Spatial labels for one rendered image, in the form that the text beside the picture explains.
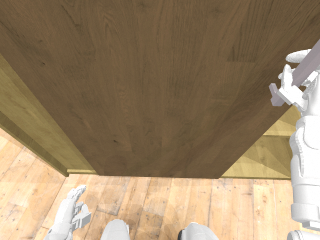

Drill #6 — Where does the wardrobe door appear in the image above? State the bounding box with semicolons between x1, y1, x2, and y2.
0;0;320;179
0;53;94;170

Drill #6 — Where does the left robot hand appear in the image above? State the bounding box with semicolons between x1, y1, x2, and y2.
53;185;92;231

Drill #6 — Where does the left robot forearm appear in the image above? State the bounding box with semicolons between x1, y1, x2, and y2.
43;222;73;240

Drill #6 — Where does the right robot forearm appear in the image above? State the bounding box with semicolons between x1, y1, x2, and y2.
289;115;320;232

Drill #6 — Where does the robot left thigh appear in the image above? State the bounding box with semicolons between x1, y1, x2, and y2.
100;219;131;240

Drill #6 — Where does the handle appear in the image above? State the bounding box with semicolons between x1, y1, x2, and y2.
269;39;320;107

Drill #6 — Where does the robot thigh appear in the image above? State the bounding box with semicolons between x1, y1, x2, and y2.
181;224;219;240
100;219;131;240

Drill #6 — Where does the right robot hand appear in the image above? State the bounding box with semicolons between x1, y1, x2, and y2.
277;49;320;118

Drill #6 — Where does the robot right thigh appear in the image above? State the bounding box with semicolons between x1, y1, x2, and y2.
181;224;219;240

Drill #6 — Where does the robot right upper arm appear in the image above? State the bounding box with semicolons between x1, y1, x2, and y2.
286;230;320;240

